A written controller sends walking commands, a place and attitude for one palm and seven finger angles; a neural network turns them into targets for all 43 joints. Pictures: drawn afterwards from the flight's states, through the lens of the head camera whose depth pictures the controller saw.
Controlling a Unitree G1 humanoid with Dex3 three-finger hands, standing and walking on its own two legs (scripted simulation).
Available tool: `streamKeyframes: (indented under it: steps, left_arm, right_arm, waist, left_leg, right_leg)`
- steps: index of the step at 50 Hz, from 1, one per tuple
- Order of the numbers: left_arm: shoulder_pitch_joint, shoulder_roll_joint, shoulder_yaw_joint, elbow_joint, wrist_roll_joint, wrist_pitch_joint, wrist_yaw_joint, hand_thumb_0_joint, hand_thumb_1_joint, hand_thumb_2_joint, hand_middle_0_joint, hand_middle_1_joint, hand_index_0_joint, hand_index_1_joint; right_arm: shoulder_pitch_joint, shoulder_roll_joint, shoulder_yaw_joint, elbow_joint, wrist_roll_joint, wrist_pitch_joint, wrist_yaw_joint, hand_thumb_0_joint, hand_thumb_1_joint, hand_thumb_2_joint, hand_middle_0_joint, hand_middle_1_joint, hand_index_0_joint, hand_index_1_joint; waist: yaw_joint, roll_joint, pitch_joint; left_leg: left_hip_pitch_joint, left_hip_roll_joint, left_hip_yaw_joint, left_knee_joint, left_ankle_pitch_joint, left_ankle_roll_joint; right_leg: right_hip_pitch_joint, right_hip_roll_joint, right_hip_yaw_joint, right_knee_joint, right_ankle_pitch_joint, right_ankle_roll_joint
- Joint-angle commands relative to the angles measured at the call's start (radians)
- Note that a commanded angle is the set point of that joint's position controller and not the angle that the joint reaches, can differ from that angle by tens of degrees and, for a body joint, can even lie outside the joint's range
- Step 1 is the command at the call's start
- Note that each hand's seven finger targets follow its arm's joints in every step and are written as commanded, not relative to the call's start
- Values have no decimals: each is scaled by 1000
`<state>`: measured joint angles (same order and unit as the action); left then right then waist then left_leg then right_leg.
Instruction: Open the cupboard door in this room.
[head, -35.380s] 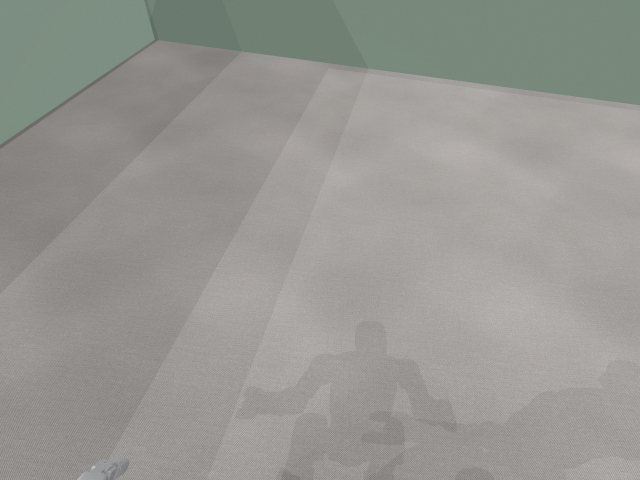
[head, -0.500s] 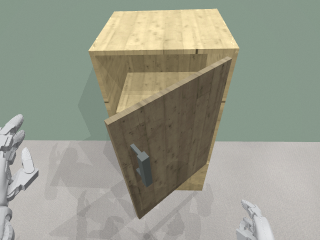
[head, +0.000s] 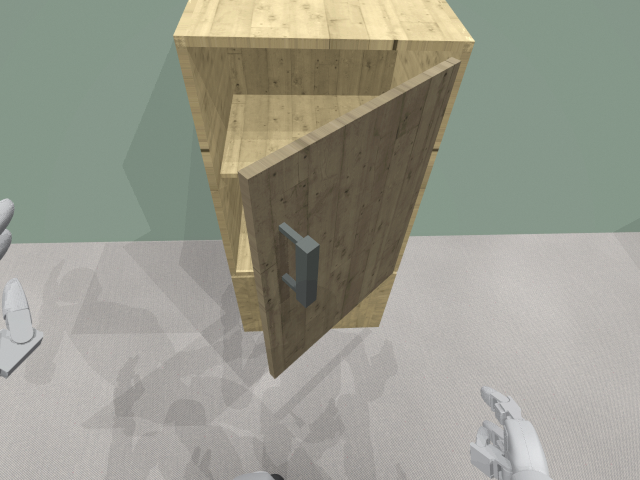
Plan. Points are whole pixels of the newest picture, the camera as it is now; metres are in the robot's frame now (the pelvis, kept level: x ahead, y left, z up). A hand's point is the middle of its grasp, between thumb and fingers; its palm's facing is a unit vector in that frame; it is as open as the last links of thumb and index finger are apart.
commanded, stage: step back with the hand held close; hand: left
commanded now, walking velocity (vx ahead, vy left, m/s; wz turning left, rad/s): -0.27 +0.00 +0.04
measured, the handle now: (296, 265) +0.39 +0.06 +0.02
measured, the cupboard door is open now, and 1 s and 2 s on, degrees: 41 41 41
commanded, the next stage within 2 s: stop stepping back and stand still in 0.30 s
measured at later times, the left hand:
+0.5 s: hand out of the picture +0.07 +0.29 +0.16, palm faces +0.45 -0.78 -0.44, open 7.4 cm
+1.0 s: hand out of the picture -0.03 +0.25 +0.16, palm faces +0.44 -0.80 -0.40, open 7.4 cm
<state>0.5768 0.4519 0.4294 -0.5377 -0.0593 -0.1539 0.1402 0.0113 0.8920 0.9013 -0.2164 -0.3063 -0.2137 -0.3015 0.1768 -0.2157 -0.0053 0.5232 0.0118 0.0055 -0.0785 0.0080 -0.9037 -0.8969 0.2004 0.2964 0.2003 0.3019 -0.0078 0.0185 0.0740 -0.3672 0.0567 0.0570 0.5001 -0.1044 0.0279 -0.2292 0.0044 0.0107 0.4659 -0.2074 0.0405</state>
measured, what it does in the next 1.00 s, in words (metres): walks backwards: right foot, then left foot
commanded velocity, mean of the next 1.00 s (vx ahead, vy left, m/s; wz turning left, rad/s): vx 0.03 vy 0.02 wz -0.03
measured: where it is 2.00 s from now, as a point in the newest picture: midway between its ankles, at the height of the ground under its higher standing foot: outside the picture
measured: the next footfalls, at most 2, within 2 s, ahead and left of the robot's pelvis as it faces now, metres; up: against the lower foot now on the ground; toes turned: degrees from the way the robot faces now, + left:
right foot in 0.18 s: -0.05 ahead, -0.10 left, +0.00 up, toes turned +9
left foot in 0.36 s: -0.04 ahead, +0.12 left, +0.00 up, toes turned +6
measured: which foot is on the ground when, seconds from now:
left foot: down 0.00-0.20, up 0.22-0.34, down 0.36-0.68, up 0.70-1.00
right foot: down 0.00-0.02, up 0.04-0.16, down 0.18-0.38, up 0.40-0.66, down 0.68-1.00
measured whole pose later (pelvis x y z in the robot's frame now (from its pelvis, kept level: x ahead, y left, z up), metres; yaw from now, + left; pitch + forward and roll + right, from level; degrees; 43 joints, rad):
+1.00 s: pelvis -0.23 -0.01 +0.01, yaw +0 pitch -1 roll +2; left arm 0.49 0.35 0.35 -0.35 -0.03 -0.20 0.17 0.01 0.89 0.90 -0.21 -0.31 -0.21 -0.30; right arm 0.33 -0.26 -0.04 0.71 -0.01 -0.11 -0.09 0.01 -0.90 -0.90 0.20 0.30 0.20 0.30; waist -0.02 -0.02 -0.05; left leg -0.32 0.04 0.09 0.63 -0.30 0.04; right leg -0.15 0.02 -0.05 0.46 -0.30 -0.07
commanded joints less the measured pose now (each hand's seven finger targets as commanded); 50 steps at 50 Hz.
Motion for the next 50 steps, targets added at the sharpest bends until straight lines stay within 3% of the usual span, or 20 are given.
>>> streamKeyframes:
  steps: [1, 4, 7, 9, 10, 11, 14, 16, 17, 19, 24, 29, 32, 33, 34, 35, 38, 41, 47, 50]
  left_arm:
    - [-36, 135, 151, -192, 31, -95, 26, 0, 900, 900, -200, -300, -200, -300]
    - [-46, 138, 166, -200, 33, -104, 24, 0, 900, 900, -200, -300, -200, -300]
    - [-21, 150, 163, -240, 10, -113, 24, 0, 900, 900, -200, -300, -200, -300]
    - [-9, 164, 145, -257, -6, -121, 28, 0, 900, 900, -200, -300, -200, -300]
    - [-21, 156, 126, -228, 0, -123, 39, 0, 900, 900, -200, -300, -200, -300]
    - [-59, 141, 109, -238, 5, -124, 45, 0, 900, 900, -200, -300, -200, -300]
    - [-138, 152, 104, -199, 15, -83, 38, 0, 900, 900, -200, -300, -200, -300]
    - [-228, 149, 77, -166, 8, -76, 38, 0, 900, 900, -200, -300, -200, -300]
    - [-231, 145, 72, -159, 8, -78, 40, 0, 900, 900, -200, -300, -200, -300]
    - [-241, 152, 83, -176, 21, -83, 50, 0, 900, 900, -200, -300, -200, -300]
    - [-68, 120, 112, -267, 0, -77, 27, 0, 900, 900, -200, -300, -200, -300]
    - [62, 132, 140, -286, 1, -66, 48, 0, 900, 900, -200, -300, -200, -300]
    - [46, 160, 150, -213, 5, -63, 53, 0, 900, 900, -200, -300, -200, -300]
    - [31, 169, 155, -197, 5, -60, 50, 0, 900, 900, -200, -300, -200, -300]
    - [1, 196, 166, -190, 3, -60, 46, 0, 900, 900, -200, -300, -200, -300]
    - [-75, 216, 167, -204, -4, -65, 49, 0, 900, 900, -200, -300, -200, -300]
    - [-70, 133, 114, -48, -1, -85, 41, 0, 900, 900, -200, -300, -200, -300]
    - [-183, 106, 45, 19, 21, -107, 36, 0, 900, 900, -200, -300, -200, -300]
    - [-191, 145, 68, -47, 41, -133, 55, 0, 900, 900, -200, -300, -200, -300]
    - [-142, 174, 121, -161, 32, -144, 59, 0, 900, 900, -200, -300, -200, -300]
  right_arm:
    - [-105, -161, -56, -161, -2, -91, -17, 0, -900, -900, 200, 300, 200, 300]
    - [-87, -144, -62, -148, -7, -117, -8, 0, -900, -900, 200, 300, 200, 300]
    - [-89, -114, -55, -132, -14, -135, 1, 0, -900, -900, 200, 300, 200, 300]
    - [-62, -91, -56, -94, -15, -134, 12, 0, -900, -900, 200, 300, 200, 300]
    - [-42, -95, -58, -59, -19, -123, 22, 0, -900, -900, 200, 300, 200, 300]
    - [-41, -96, -67, -50, -12, -124, 27, 0, -900, -900, 200, 300, 200, 300]
    - [-88, -72, -43, -75, -15, -117, 5, 0, -900, -900, 200, 300, 200, 300]
    - [-123, -91, -26, -49, -12, -111, -25, 0, -900, -900, 200, 300, 200, 300]
    - [-116, -108, -28, -47, -7, -115, -34, 0, -900, -900, 200, 300, 200, 300]
    - [-69, -112, -47, -50, -15, -132, -18, 0, -900, -900, 200, 300, 200, 300]
    - [-56, -111, -65, -79, -15, -171, 36, 0, -900, -900, 200, 300, 200, 300]
    - [-104, -98, -33, -112, -12, -166, 39, 0, -900, -900, 200, 300, 200, 300]
    - [-95, -92, -32, -100, -18, -142, 17, 0, -900, -900, 200, 300, 200, 300]
    - [-82, -88, -37, -91, -20, -131, 14, 0, -900, -900, 200, 300, 200, 300]
    - [-68, -88, -42, -79, -24, -119, 13, 0, -900, -900, 200, 300, 200, 300]
    - [-66, -113, -39, -54, -28, -120, 10, 0, -900, -900, 200, 300, 200, 300]
    - [-20, -115, -44, -28, -10, -149, 7, 0, -900, -900, 200, 300, 200, 300]
    - [-43, -115, -40, -8, -8, -159, -8, 0, -900, -900, 200, 300, 200, 300]
    - [-42, -117, -59, -22, -15, -196, -19, 0, -900, -900, 200, 300, 200, 300]
    - [-25, -108, -54, -35, -24, -204, -12, 0, -900, -900, 200, 300, 200, 300]
  waist:
    - [24, 265, -104]
    - [32, 256, -136]
    - [25, 167, -122]
    - [-4, -66, -120]
    - [0, -125, -127]
    - [7, -157, -180]
    - [1, -235, -160]
    - [-14, -89, -112]
    - [-1, 15, -141]
    - [24, 178, -257]
    - [10, 122, -270]
    - [-1, 300, -170]
    - [-2, 183, -113]
    - [-4, 49, -111]
    - [0, -166, -98]
    - [11, -217, -45]
    - [-14, -82, -99]
    - [-12, -50, -33]
    - [32, -207, -43]
    - [18, -86, -85]
  left_leg:
    - [-333, 142, -210, -356, -662, 61]
    - [-383, 169, -235, -356, -683, 79]
    - [-188, 82, -146, -192, -527, 23]
    - [150, -48, -26, 232, -244, -58]
    - [132, -65, -41, 423, -211, -59]
    - [66, -88, -66, 537, -291, -64]
    - [13, -40, -67, 303, -289, -56]
    - [137, -67, -12, -33, -99, -61]
    - [205, 3, -48, -142, 175, -45]
    - [391, 273, -226, -84, 807, 70]
    - [181, 261, -229, -193, 184, 136]
    - [-146, 146, -152, -405, -635, 29]
    - [-162, 50, -59, -227, -608, -25]
    - [-139, 0, -9, -3, -495, -38]
    - [-125, -36, -9, 341, -339, -43]
    - [-238, -45, -54, 529, -263, -44]
    - [-320, -10, -79, 587, -167, -47]
    - [-226, -12, -19, 424, -144, -28]
    - [-57, -28, 58, 128, -210, 11]
    - [111, -37, 51, -47, -184, 19]
  right_leg:
    - [270, 91, -49, 191, -90, -5]
    - [289, 111, -59, 304, -126, -25]
    - [65, 58, 5, 47, -258, -76]
    - [-344, -170, 350, -269, -338, -180]
    - [-350, -292, 440, -283, -43, -211]
    - [-270, -305, 445, -221, 242, -231]
    - [-78, -217, 259, -55, 589, -168]
    - [-81, -119, 161, 38, 599, -93]
    - [-67, -54, 119, 92, 504, -48]
    - [-188, 11, 79, 287, -181, -19]
    - [-106, 26, 47, 494, -246, -10]
    - [162, 77, -133, 218, -259, -39]
    - [192, 50, -130, -74, -291, -82]
    - [122, -49, 28, -177, -343, -143]
    - [-42, -256, 363, -325, -479, -233]
    - [-72, -364, 459, -385, -390, -278]
    - [97, -273, 292, -235, -50, -200]
    - [28, -235, 175, -230, -27, -163]
    - [51, -252, 234, -258, -225, -163]
    - [37, -201, 183, -147, -165, -166]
